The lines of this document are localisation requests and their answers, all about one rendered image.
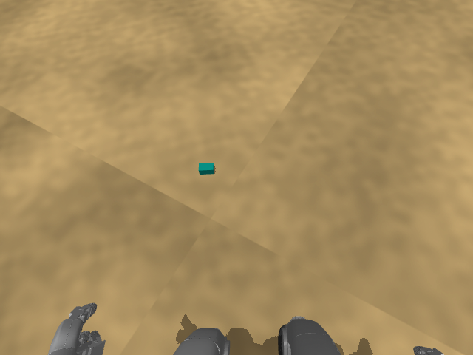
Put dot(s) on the small box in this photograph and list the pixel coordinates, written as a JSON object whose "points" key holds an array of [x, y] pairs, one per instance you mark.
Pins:
{"points": [[206, 168]]}

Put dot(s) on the left robot hand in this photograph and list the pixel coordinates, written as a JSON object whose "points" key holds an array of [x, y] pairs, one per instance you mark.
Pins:
{"points": [[69, 334]]}

